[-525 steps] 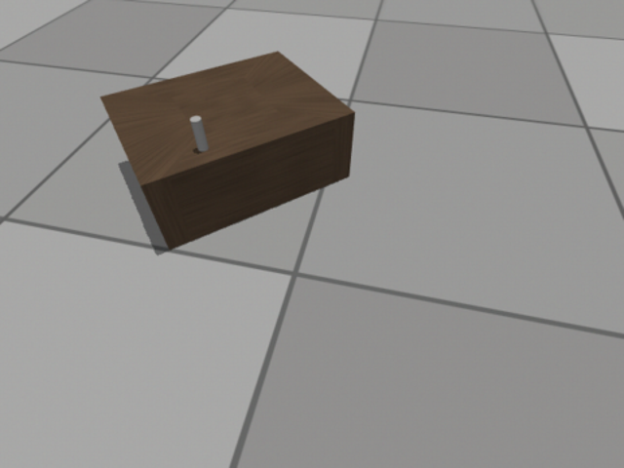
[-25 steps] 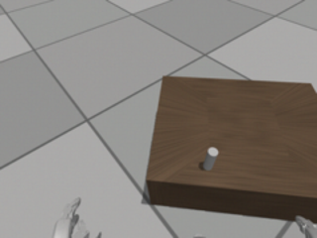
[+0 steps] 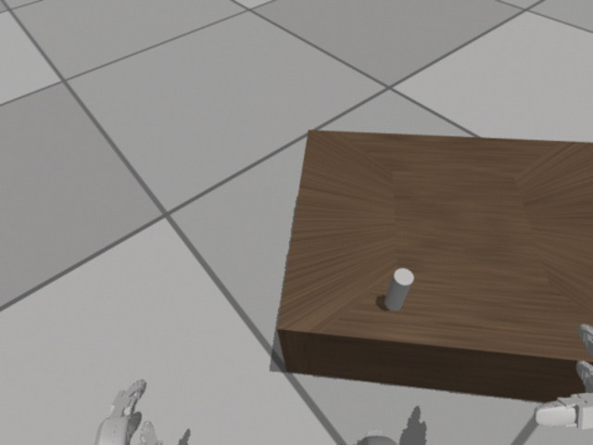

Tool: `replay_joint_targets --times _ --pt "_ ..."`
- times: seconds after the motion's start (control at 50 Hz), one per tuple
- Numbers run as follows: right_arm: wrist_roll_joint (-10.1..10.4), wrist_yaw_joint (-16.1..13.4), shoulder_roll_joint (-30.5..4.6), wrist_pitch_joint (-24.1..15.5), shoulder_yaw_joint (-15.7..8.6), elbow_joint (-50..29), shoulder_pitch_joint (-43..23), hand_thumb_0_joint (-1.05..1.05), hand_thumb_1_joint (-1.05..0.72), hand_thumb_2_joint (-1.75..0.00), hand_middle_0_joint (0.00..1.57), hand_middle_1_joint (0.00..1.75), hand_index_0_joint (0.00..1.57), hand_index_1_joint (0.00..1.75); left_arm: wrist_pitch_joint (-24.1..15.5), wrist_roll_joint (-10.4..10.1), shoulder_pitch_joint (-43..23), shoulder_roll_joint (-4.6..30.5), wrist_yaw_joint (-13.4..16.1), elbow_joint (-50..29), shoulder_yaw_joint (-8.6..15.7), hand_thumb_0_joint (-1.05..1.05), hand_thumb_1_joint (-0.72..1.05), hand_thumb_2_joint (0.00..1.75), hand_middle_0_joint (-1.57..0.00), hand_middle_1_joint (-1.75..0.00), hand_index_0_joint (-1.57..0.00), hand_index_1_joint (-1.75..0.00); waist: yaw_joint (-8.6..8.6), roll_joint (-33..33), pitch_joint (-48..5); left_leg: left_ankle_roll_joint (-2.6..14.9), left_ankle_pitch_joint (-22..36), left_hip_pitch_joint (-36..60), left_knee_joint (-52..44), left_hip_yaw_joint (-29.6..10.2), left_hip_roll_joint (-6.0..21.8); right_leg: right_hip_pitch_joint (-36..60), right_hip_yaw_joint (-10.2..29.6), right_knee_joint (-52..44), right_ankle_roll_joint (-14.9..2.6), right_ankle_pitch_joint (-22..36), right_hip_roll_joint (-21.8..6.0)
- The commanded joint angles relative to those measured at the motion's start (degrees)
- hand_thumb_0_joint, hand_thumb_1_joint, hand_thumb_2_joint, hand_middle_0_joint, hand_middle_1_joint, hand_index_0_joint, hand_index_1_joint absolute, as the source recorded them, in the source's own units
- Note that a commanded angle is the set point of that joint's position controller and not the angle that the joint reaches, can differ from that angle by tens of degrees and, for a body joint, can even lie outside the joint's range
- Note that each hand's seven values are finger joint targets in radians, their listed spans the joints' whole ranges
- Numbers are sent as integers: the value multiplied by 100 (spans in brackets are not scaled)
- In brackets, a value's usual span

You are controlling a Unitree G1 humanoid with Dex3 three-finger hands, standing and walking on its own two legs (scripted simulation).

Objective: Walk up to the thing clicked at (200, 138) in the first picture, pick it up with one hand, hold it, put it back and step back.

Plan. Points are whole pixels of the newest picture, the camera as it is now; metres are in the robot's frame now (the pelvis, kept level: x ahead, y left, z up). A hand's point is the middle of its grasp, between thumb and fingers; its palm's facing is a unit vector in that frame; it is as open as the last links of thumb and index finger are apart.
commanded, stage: go down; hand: right
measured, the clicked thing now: (398, 290) +0.48 -0.18 -0.29
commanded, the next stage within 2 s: approach in 0.50 s
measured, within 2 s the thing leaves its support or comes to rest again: neither
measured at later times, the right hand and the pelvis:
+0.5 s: hand (573, 304) +0.33 -0.34 -0.01, palm faces +0.15 +0.98 -0.12, open 17.5 cm; pelvis -0.01 +0.00 -0.01, yaw +2 degrees
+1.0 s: hand (504, 288) +0.40 -0.32 -0.11, palm faces +0.07 +1.00 +0.00, open 17.7 cm; pelvis -0.04 -0.01 -0.13, yaw +5 degrees
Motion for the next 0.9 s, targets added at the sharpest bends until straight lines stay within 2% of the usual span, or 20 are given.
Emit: replay_joint_targets --times 0.0,0.04,0.06,0.12,0.16,0.22,0.24,0.38,0.42,0.46,0.5,0.58,0.6,0.66,0.68,0.7,0.72,0.78,0.8,0.88 --pt "81 302 -1792 -679 -818 -131 -1207 0 47 -5 6 5 5 5 -232 44 116 1028 50 -516 431 0 89 88 -20 -30 -20 -30 35 -484 -1211 220 1925 117 -671 133 -137 1327 -173 -823 -254 1881 129" --pt "80 473 -1939 -881 -907 168 -1498 0 48 -5 6 5 5 5 -190 60 145 1052 5 -533 446 0 89 89 -20 -30 -20 -30 40 -437 -1243 218 1959 88 -668 101 -128 1252 -186 -778 -271 1877 123" --pt "77 555 -1791 -981 -840 491 -1495 0 46 -5 6 5 5 5 -174 66 147 1035 -22 -530 435 0 89 88 -20 -30 -20 -30 55 -344 -1260 218 1948 50 -664 80 -132 1234 -200 -771 -281 1847 121" --pt "113 751 -2269 -1374 -1165 766 -2007 0 50 -5 6 5 5 5 -118 84 170 1124 -110 -505 467 0 89 89 -20 -30 -20 -30 -73 -549 -1417 264 1779 -27 -582 113 -142 1255 -157 -824 -272 1801 98" --pt "110 850 -2415 -1630 -1235 739 -2300 0 50 -5 5 5 5 5 -54 93 256 1158 -149 -560 500 0 89 89 -20 -30 -20 -30 -75 -602 -1693 278 1874 45 -568 99 -150 1377 -166 -833 -275 1943 103" --pt "110 946 -2508 -1985 -1339 1405 -2569 0 52 -6 4 5 4 5 13 107 361 1160 -210 -487 498 0 90 89 -20 -30 -20 -30 -28 -418 -1612 268 1997 7 -510 52 -152 1155 -200 -733 -304 1996 110" --pt "108 982 -2742 -2128 -1471 1473 -2717 0 52 -6 5 5 5 5 34 114 410 1194 -235 -447 507 0 90 89 -20 -30 -20 -30 -72 -474 -1612 267 2022 31 -506 33 -138 1098 -216 -714 -307 2002 120" --pt "128 1286 -2839 -2805 -1363 2280 -3687 0 60 -5 4 5 4 5 199 138 551 1304 -355 -461 482 0 91 89 -20 -30 -20 -30 32 -612 -1695 313 1601 -284 -553 -7 -159 1210 -222 -813 -327 1543 97" --pt "122 1324 -3040 -2959 -1416 2378 -4020 0 59 -5 5 5 4 5 242 140 638 1350 -369 -426 469 0 92 88 -20 -30 -20 -30 63 -614 -1884 305 1707 -259 -562 -37 -156 1313 -232 -767 -334 1644 105" --pt "141 1396 -2964 -3052 -1366 2950 -3990 0 58 -5 5 5 4 5 276 145 645 1322 -390 -375 404 0 92 89 -19 -30 -20 -30 113 -453 -1654 305 1604 -454 -523 3 -179 1076 -206 -762 -335 1557 100" --pt "109 1393 -3320 -3205 -1512 2766 -4372 0 55 -5 5 5 5 5 320 152 773 1431 -405 -323 468 0 92 89 -20 -30 -20 -30 108 -603 -1802 323 1584 -451 -517 -20 -170 1148 -205 -735 -336 1558 114" --pt "102 1460 -3264 -3348 -1414 3193 -4479 0 61 -6 2 7 3 7 352 161 761 1427 -454 -311 408 0 91 90 -19 -30 -19 -30 91 -618 -1737 327 1458 -622 -478 14 -201 1131 -194 -758 -312 1451 107" --pt "86 1435 -3546 -3424 -1596 3143 -4647 0 61 -6 2 7 3 7 377 182 801 1446 -477 -279 409 0 92 88 -20 -30 -21 -30 74 -669 -1777 331 1487 -620 -443 -7 -182 1081 -193 -694 -320 1495 106" --pt "185 1526 -3226 -3606 -1471 3749 -4708 0 61 -7 1 7 2 7 382 191 736 1420 -538 -275 370 0 92 88 -20 -30 -20 -30 193 -465 -1337 331 1192 -1155 -262 26 -211 588 -146 -563 -320 1175 80" --pt "212 1542 -3124 -3740 -1468 3805 -4722 0 61 -7 1 7 2 7 381 208 678 1392 -573 -280 354 0 92 88 -20 -30 -20 -30 144 -387 -1302 340 1065 -1345 -105 25 -203 411 -126 -451 -335 1049 61" --pt "234 1561 -3149 -3899 -1483 3839 -4852 0 61 -7 1 7 2 7 378 223 644 1383 -601 -287 332 0 92 88 -20 -30 -20 -30 166 -427 -1359 343 1035 -1564 51 -10 -196 287 -156 -241 -339 1038 65" --pt "308 1627 -2927 -4036 -1412 4032 -4891 0 61 -8 1 7 2 7 353 239 602 1390 -635 -305 330 0 91 88 -20 -30 -20 -30 232 -368 -1398 343 983 -1844 247 32 -214 194 -104 -99 -319 1064 35" --pt "490 1796 -2640 -4604 -1370 4120 -5195 0 61 -9 0 7 2 7 280 314 573 1345 -727 -337 268 0 90 90 -19 -30 -19 -30 318 -364 -1953 335 1032 -2663 1022 59 -231 -218 -71 706 -324 1364 7" --pt "545 1861 -2714 -4807 -1446 4051 -5226 0 61 -9 1 7 3 7 265 344 581 1326 -745 -351 234 0 90 90 -19 -30 -19 -30 289 -503 -2186 338 1044 -2973 1328 56 -238 -359 -75 1012 -316 1511 5" --pt "872 2069 -2562 -5438 -1598 3930 -5380 0 60 -6 3 6 4 5 227 391 475 1380 -803 -484 176 0 90 90 -18 -30 -18 -30 312 -696 -2765 358 640 -3934 2235 79 -269 -1186 14 1947 -305 1182 -15"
